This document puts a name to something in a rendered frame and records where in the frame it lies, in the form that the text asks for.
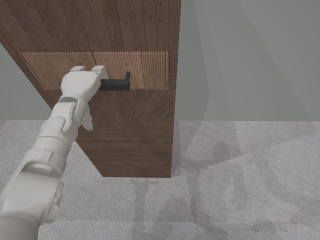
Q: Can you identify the robot left upper arm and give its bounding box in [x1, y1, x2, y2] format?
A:
[0, 171, 64, 240]

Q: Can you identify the left robot hand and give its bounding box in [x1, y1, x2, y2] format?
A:
[60, 65, 108, 131]

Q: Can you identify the handle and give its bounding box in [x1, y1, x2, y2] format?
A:
[59, 71, 131, 91]

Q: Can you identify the drawer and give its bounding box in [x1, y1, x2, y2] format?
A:
[19, 51, 169, 89]

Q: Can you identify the cabinet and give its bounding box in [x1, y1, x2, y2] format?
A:
[0, 0, 182, 178]

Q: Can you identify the left robot forearm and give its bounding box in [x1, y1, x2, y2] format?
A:
[0, 93, 88, 211]

